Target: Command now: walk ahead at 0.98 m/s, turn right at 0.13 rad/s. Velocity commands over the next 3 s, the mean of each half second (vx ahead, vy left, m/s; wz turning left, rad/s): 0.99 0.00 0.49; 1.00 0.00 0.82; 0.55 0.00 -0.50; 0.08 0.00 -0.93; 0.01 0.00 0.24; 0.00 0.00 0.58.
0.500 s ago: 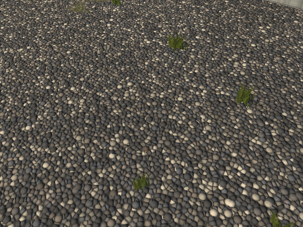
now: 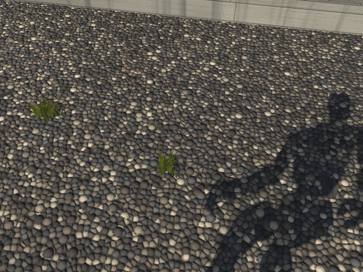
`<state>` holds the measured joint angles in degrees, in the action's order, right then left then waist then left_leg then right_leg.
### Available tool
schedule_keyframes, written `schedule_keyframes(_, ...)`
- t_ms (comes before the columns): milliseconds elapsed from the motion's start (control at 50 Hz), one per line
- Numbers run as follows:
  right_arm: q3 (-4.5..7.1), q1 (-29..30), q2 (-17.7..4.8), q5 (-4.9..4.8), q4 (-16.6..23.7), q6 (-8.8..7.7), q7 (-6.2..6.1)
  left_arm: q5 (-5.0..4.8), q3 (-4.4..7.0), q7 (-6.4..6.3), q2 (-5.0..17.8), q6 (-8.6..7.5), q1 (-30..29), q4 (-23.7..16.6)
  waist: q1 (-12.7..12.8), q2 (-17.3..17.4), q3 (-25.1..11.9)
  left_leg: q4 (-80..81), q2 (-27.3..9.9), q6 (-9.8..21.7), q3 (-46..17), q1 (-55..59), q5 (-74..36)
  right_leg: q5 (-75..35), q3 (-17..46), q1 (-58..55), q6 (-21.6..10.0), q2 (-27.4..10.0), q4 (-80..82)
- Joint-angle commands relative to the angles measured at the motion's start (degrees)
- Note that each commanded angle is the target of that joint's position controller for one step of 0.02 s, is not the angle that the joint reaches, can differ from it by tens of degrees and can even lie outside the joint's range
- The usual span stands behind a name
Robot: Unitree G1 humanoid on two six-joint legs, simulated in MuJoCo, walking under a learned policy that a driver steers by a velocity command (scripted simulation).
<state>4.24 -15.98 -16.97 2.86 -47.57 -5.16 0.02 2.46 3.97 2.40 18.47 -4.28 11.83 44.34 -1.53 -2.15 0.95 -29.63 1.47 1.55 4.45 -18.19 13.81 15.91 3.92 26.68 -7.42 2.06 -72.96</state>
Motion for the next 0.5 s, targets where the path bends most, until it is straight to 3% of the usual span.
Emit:
schedule_keyframes(20, -0.83, -6.1, -0.3, -1.42, -1.0, -2.02, 0.86, 1.55, -2.31, 1.06, -3.0, 0.04, -1.1, -6.5, 2.8, 6.4, 1.5, 19.7, -14.4, 10.4, -26.0, 8.4, 6.6, -0.3, 3.0, 15.4, 1.7, -6.2, 4.4)
schedule_keyframes(60, -0.51, -7.2, -2.0, -1.94, -0.9, -2.34, 0.83, 2.02, -2.97, 1.33, -1.6, -0.17, -7.9, -9.9, 2.6, 4.4, 4.0, 22.6, -13.8, 11.8, -23.6, 6.9, 1.7, -5.1, 0.3, 18.5, 3.8, -8.2, 11.9)
schedule_keyframes(100, 0.08, -5.8, -3.8, -2.05, 0.2, -2.31, 0.94, 0.77, -4.16, 2.21, -1.8, -0.71, -13.3, -11.9, 2.3, 3.6, 5.3, 25.4, -10.0, 10.0, -16.6, -1.2, -4.1, -11.8, -2.4, 7.2, 5.5, -7.0, 27.3)
schedule_keyframes(120, 0.63, -6.1, -5.9, -2.29, 0.4, -2.40, 1.10, 0.09, -4.49, 2.61, -2.0, -0.94, -14.8, -12.0, 1.9, 4.0, 5.0, 26.9, -9.3, 9.5, -14.7, -4.8, -8.6, -13.7, -4.7, -0.5, 5.9, -5.1, 31.1)
schedule_keyframes(140, 1.10, -7.4, -8.0, -2.61, 0.4, -2.50, 1.32, -0.30, -4.43, 2.62, -1.3, -1.04, -15.7, -12.1, 1.4, 4.6, 4.4, 27.6, -10.3, 9.6, -15.1, -4.7, -13.0, -14.9, -6.0, -5.0, 6.0, -3.8, 32.5)
schedule_keyframes(180, 1.16, -10.1, -8.8, -2.99, -0.3, -2.15, 1.61, -0.47, -3.83, 1.59, 0.6, -1.16, -16.4, -12.0, 0.8, 4.6, 3.7, 24.0, -11.3, 9.0, -15.0, 2.6, -21.9, -15.2, -5.9, -6.8, 5.7, -2.7, 37.2)
schedule_keyframes(200, 1.13, -11.4, -9.3, -3.01, -0.9, -1.93, 1.64, -0.23, -3.19, 0.82, 1.8, -1.33, -14.6, -11.4, 1.5, 4.6, 1.5, 18.2, -11.2, 8.1, -14.3, 6.9, -31.0, -12.9, -5.8, -9.8, 5.2, -1.4, 39.7)
schedule_keyframes(220, 1.30, -12.3, -10.2, -3.09, -1.4, -1.58, 1.60, 0.20, -2.35, -0.02, 3.2, -1.60, -8.6, -9.5, 4.4, 4.3, -3.0, 8.0, -9.7, 7.3, -12.6, 8.9, -39.2, -10.1, -6.4, -17.1, 4.4, 0.5, 41.9)
schedule_keyframes(240, 1.42, -12.2, -10.5, -3.37, -1.4, -1.33, 1.53, 0.80, -1.37, -1.03, 4.8, -1.82, 0.3, -6.9, 8.5, 4.3, -8.3, -5.1, -7.4, 6.4, -11.7, 4.4, -37.7, -8.7, -6.3, -29.2, 4.0, -0.2, 41.8)
schedule_keyframes(260, 0.74, -10.4, -7.6, -3.50, 0.1, -1.45, 1.61, 1.99, 0.14, -2.41, 9.2, -2.06, 10.1, -5.9, 13.2, 1.3, -14.2, -22.7, -4.0, 5.6, -10.4, -6.8, -23.0, 3.6, 4.2, -42.0, 2.8, -11.2, 42.7)
schedule_keyframes(280, -1.18, -14.9, 1.9, -5.19, 2.6, -1.30, 1.20, 3.90, 1.11, -2.93, 13.1, -1.86, 14.3, -5.6, 9.7, -10.7, -22.7, -43.0, -0.3, 4.7, -8.0, -21.9, 14.0, 22.2, 30.6, -53.5, -0.1, -29.2, 49.1)
schedule_keyframes(300, -0.61, -12.3, -1.9, -5.14, 3.9, -0.62, 0.77, 1.98, 1.29, -2.76, 11.3, -1.19, 12.6, -5.7, 9.4, -10.1, -21.7, -49.7, -1.2, 5.7, -9.0, -26.5, 9.4, 29.9, 42.0, -47.0, -1.6, -29.4, 57.7)
schedule_keyframes(320, -0.20, -7.2, -3.0, -4.13, 4.2, 0.09, 0.85, 1.16, 0.27, -2.59, 6.4, -1.27, 7.3, -5.6, 7.3, -5.4, -11.1, -49.4, -4.1, 5.6, -8.7, -29.2, 3.8, 25.5, 32.1, -39.0, -0.8, -26.0, 58.0)
schedule_keyframes(340, -0.30, -4.8, -2.4, -3.37, 4.2, 0.53, 1.42, 0.71, -0.26, -2.25, 3.4, -1.59, 4.8, -5.1, 6.1, -2.3, -6.1, -46.8, -5.8, 5.1, -8.5, -28.4, 1.3, 14.5, 23.2, -32.4, -0.3, -23.5, 58.1)
schedule_keyframes(360, -0.20, -4.1, -1.6, -2.82, 3.7, 1.27, 1.97, 0.65, -0.60, -2.13, 1.8, -1.80, 4.0, -4.3, 4.4, -1.6, -3.4, -45.3, -6.9, 4.6, -8.5, -26.4, 0.7, 6.3, 16.2, -27.9, 1.2, -20.5, 59.3)
schedule_keyframes(380, -0.26, -5.1, -0.5, -2.09, 4.0, 2.27, 2.49, 0.09, -0.82, -2.25, 1.1, -2.26, 4.6, -3.3, 2.5, -4.5, -2.5, -44.4, -7.7, 4.0, -8.4, -25.1, 0.7, 1.8, 11.7, -25.0, 1.3, -20.0, 59.9)
schedule_keyframes(420, -0.53, -1.2, 1.3, -1.41, 5.7, 3.95, 3.14, -1.27, -1.12, -1.88, -0.9, -3.33, 6.2, -0.9, 1.4, -3.8, 0.3, -43.6, -9.0, 3.7, -7.7, -27.3, -0.3, -6.8, 4.4, -23.4, 2.3, -18.7, 61.6)
schedule_keyframes(500, -1.48, 8.2, 1.4, -1.15, 10.4, 4.44, 4.59, -1.34, -1.18, -1.90, -1.0, -4.39, 6.6, 1.5, 0.0, -3.1, 3.6, -36.1, -8.6, 4.1, -4.2, -28.6, -11.4, -22.7, -10.0, -21.4, 3.8, -15.4, 64.4)
